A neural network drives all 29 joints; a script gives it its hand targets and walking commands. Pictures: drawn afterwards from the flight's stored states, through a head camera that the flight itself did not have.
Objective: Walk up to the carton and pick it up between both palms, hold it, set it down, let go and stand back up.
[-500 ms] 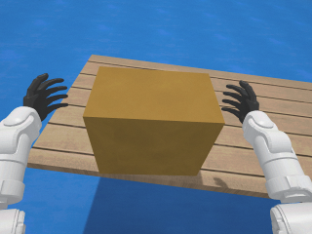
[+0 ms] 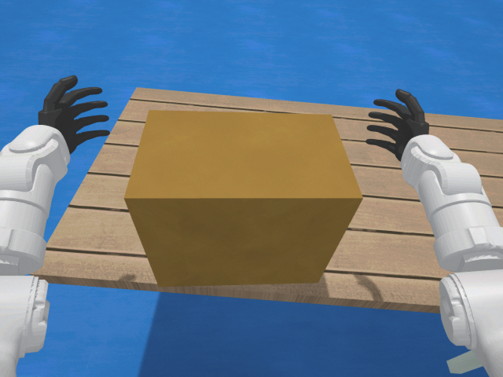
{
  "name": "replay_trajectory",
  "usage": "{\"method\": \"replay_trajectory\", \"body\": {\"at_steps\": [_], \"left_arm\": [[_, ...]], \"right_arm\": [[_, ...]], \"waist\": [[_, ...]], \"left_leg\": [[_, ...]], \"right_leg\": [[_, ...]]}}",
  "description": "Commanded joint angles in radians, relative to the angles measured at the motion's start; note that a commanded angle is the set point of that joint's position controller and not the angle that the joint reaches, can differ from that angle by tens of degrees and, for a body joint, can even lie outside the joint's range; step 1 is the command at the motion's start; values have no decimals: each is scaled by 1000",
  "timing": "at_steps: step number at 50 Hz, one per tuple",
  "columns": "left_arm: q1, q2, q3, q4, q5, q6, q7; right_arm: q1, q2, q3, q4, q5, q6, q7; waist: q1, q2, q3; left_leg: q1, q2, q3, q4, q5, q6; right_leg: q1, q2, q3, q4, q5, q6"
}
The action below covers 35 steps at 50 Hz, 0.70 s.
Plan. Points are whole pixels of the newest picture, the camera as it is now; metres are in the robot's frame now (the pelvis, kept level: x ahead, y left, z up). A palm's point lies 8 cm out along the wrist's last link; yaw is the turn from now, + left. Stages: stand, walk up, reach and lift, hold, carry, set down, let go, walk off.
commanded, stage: reach and lift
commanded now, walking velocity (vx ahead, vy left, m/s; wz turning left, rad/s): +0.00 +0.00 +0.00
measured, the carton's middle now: (241, 204) +0.44 +0.01 +0.02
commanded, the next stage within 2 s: none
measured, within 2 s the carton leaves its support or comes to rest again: leaves its support in 1.84 s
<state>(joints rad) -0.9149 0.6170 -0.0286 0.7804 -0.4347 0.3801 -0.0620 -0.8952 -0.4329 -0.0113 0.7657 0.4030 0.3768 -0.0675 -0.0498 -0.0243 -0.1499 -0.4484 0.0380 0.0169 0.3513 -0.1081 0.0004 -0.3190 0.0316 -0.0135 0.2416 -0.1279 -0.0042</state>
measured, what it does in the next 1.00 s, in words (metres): stands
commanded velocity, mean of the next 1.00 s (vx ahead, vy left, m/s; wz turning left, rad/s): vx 0.00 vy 0.00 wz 0.00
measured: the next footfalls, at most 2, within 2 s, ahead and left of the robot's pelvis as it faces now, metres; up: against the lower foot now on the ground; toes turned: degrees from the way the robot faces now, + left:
none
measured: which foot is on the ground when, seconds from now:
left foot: down 0.00-1.00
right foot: down 0.00-1.00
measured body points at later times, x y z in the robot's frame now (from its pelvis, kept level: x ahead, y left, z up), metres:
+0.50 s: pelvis -0.02 +0.00 -0.01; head +0.06 +0.02 +0.44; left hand +0.44 +0.27 +0.08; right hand +0.43 -0.23 +0.08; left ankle +0.03 +0.11 -0.75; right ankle -0.02 -0.12 -0.75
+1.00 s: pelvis -0.03 +0.01 -0.02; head +0.06 +0.03 +0.42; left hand +0.44 +0.25 +0.05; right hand +0.42 -0.21 +0.06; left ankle +0.03 +0.11 -0.75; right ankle -0.02 -0.12 -0.75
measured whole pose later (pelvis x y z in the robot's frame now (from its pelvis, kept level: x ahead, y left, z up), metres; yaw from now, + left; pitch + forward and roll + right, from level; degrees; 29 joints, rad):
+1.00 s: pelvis -0.03 +0.01 -0.02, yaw -2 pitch +24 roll -2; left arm -0.91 0.43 -0.08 1.25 -0.44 -0.24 -0.05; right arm -0.87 -0.32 0.05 1.09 0.33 -0.11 0.02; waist -0.02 -0.01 -0.23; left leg -0.76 0.03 0.04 0.40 -0.06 0.02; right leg -0.68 0.03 0.02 0.38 -0.11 0.02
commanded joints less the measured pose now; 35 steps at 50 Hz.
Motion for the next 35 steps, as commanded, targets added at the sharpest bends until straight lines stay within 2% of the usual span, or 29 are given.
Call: {"method": "replay_trajectory", "body": {"at_steps": [1,7,8,15,21,27,30,35], "left_arm": [[-461,200,56,-87,2,-109,-23],[-467,183,48,-6,-9,-221,-35],[-464,183,49,7,-7,-245,-34],[-431,154,26,150,-14,-431,-49],[-459,121,-9,181,-24,-557,-37],[-479,111,-6,167,-27,-634,1],[-471,92,-14,202,-33,-645,9],[-450,58,-27,267,-27,-647,10]], "right_arm": [[-452,-192,-13,-115,16,-82,8],[-453,-163,1,-89,-3,-165,6],[-445,-159,1,-77,-10,-183,5],[-400,-138,39,3,-11,-350,10],[-383,-138,37,82,-14,-459,36],[-419,-149,22,70,-36,-534,61],[-427,-148,28,73,-38,-543,69],[-412,-125,62,153,-22,-537,87]], "waist": [[13,117,-594],[12,113,-591],[9,95,-603],[9,90,-634],[-3,137,-689],[22,139,-863],[28,127,-916],[45,109,-873]], "left_leg": [[495,-36,-4,68,491,-48],[443,-39,6,61,445,-42],[429,-41,8,63,443,-37],[373,-50,18,76,427,-34],[393,-48,18,95,402,-57],[462,-44,19,123,415,-69],[454,-42,21,136,401,-70],[414,-37,20,141,375,-74]], "right_leg": [[72,20,-10,8,367,6],[64,11,-6,16,343,19],[71,13,-7,22,352,25],[56,17,-5,57,374,40],[-69,22,-16,71,290,41],[-206,36,-31,89,254,52],[-245,37,-37,103,229,57],[-268,35,-28,97,173,59]]}}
